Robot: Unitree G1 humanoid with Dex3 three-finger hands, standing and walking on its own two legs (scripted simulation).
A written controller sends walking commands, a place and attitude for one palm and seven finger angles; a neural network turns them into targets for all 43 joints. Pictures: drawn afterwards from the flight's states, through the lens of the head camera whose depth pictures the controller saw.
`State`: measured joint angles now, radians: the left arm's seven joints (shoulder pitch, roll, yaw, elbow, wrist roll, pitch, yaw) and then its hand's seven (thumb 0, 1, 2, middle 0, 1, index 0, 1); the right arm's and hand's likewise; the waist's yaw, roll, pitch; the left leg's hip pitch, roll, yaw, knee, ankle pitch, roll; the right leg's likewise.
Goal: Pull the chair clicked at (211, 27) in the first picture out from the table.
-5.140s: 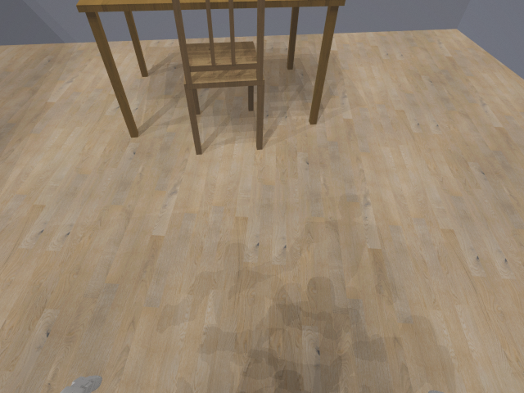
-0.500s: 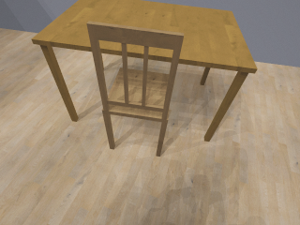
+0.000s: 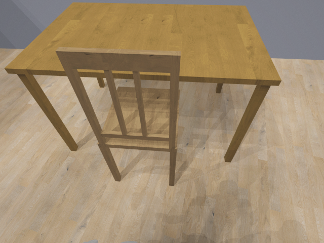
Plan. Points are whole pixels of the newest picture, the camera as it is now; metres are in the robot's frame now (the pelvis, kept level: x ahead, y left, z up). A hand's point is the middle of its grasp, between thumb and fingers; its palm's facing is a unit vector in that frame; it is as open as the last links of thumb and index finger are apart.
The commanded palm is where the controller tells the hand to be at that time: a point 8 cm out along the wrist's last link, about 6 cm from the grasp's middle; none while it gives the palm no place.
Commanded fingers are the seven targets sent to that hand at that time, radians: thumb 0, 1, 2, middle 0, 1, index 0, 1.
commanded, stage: take the last steps up to it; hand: left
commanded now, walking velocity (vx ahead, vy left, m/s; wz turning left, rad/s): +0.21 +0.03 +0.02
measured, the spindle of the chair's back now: (117, 106) +0.59 +0.20 -0.06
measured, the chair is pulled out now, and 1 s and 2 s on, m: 0.00 0.00 0.00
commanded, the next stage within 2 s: come to a stop and stand still in 0.18 s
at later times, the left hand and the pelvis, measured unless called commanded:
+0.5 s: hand out of the picture +0.10 +0.21 -0.17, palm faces +0.05 -0.99 -0.15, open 7.4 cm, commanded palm none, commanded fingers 0.00 0.90 0.90 -0.20 -0.30 -0.20 -0.30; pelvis +0.12 +0.05 +0.01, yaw -1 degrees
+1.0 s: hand out of the picture +0.15 +0.16 -0.16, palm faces -0.01 -0.97 -0.23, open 7.3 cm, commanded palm none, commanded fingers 0.00 0.90 0.90 -0.20 -0.30 -0.20 -0.30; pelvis +0.11 -0.02 +0.01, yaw -1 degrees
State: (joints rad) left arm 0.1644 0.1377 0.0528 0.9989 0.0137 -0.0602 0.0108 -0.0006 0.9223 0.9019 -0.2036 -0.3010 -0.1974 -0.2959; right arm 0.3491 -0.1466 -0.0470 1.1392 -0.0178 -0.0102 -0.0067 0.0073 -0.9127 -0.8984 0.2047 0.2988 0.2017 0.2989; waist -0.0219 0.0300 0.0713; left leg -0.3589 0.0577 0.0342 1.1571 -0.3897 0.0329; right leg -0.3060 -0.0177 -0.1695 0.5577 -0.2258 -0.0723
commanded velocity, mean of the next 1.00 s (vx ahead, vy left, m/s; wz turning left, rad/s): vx -0.03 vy -0.03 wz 0.00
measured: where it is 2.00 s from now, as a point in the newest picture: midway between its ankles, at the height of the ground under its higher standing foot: outside the picture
